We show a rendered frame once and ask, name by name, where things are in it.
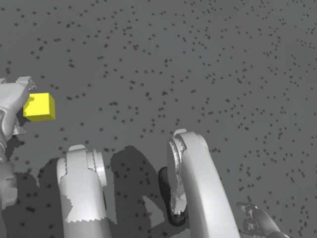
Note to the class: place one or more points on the cube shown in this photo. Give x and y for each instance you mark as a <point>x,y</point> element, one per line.
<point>39,107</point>

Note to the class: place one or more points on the right robot foot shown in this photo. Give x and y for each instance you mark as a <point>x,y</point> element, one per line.
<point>165,190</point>

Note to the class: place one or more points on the right robot hand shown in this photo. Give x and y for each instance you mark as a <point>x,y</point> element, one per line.
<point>261,225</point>

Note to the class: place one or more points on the left robot arm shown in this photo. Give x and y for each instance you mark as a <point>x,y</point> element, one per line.
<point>8,180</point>

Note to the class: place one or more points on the left robot hand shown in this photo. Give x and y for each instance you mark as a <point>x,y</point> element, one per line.
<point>15,95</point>

